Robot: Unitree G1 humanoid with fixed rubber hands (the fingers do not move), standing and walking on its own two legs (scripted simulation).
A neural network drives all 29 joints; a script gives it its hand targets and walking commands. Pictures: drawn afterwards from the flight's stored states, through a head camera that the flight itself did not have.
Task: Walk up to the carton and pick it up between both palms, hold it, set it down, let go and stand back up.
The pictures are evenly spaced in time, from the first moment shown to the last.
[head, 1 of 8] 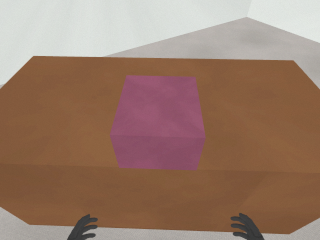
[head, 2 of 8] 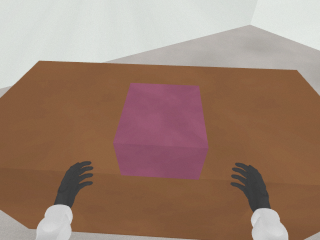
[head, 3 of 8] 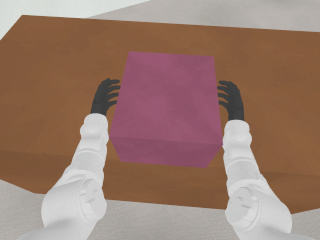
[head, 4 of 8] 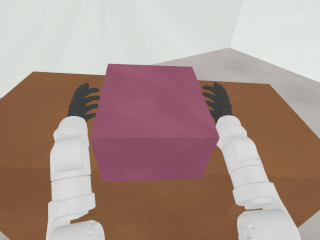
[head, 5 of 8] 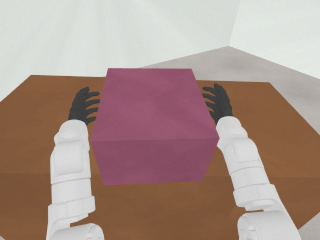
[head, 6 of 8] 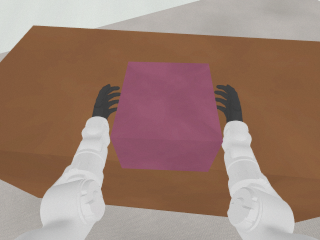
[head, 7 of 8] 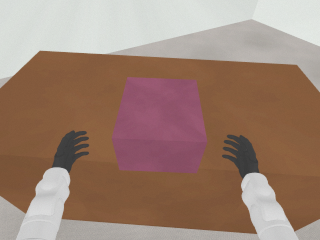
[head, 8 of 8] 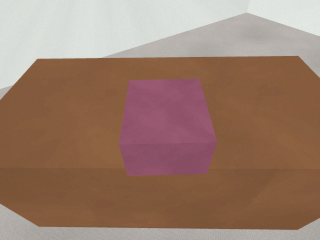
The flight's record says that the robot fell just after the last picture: no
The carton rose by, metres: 0.16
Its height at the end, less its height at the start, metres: +0.00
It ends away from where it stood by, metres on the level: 0.02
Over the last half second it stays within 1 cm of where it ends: yes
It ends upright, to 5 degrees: yes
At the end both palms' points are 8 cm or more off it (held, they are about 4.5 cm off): yes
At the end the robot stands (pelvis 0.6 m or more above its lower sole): yes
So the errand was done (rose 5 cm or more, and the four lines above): yes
